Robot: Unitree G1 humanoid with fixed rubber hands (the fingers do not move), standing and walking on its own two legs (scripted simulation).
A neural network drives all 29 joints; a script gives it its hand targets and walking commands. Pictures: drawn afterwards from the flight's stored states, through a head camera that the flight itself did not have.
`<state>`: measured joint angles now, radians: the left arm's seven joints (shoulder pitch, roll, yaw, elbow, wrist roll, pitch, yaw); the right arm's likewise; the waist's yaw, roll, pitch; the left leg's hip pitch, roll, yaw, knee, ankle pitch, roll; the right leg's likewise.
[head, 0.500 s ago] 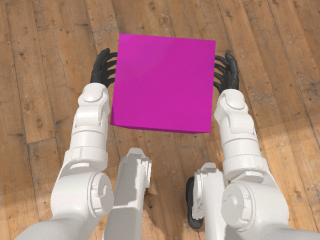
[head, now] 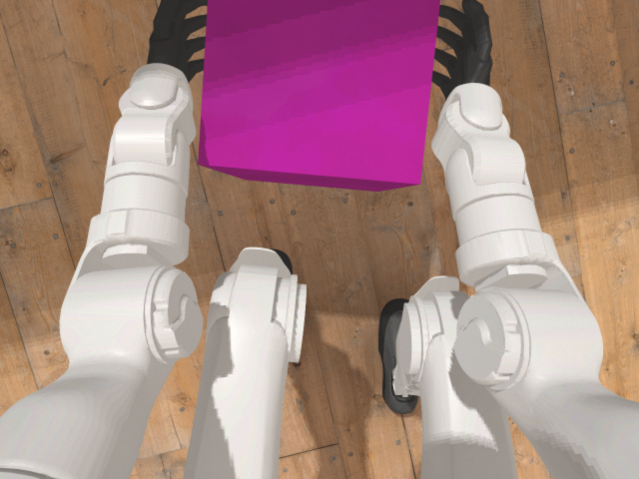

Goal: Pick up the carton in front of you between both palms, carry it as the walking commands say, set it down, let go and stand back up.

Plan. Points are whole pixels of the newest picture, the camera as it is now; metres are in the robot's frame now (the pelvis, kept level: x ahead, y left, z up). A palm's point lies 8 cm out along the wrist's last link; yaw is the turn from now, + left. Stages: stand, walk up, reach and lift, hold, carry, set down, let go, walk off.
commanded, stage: set down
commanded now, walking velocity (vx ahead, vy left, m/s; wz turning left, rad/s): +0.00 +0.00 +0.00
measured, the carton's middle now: (318, 100) +0.50 +0.12 -0.23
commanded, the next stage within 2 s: none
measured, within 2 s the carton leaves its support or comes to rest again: rests again in 0.60 s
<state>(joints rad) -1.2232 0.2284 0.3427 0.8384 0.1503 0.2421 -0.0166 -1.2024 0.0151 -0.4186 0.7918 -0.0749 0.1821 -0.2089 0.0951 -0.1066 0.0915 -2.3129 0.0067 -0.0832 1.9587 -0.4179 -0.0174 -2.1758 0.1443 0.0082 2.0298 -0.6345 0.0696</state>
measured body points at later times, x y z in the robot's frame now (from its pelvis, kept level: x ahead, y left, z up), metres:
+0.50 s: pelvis -0.01 +0.00 -0.03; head +0.34 +0.06 +0.24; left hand +0.49 +0.27 -0.20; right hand +0.53 -0.03 -0.20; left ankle +0.13 +0.13 -0.38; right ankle +0.09 -0.12 -0.38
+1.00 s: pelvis -0.01 +0.00 -0.04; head +0.34 +0.06 +0.23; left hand +0.50 +0.27 -0.21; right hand +0.54 -0.03 -0.21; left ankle +0.13 +0.13 -0.38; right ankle +0.09 -0.12 -0.38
